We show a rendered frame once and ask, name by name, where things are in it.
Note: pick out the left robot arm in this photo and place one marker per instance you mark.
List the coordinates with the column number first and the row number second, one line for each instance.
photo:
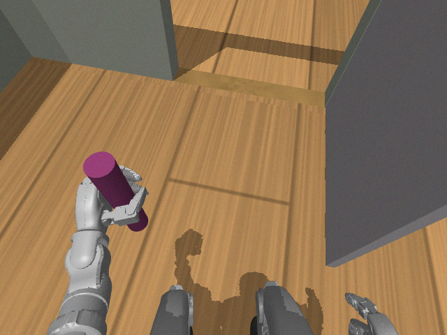
column 86, row 302

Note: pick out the right robot hand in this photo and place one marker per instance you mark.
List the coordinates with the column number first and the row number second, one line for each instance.
column 377, row 323

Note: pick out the left robot hand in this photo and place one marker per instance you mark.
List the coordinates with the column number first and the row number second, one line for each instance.
column 93, row 211

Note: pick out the can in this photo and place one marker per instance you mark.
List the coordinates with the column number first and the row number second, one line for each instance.
column 104, row 172

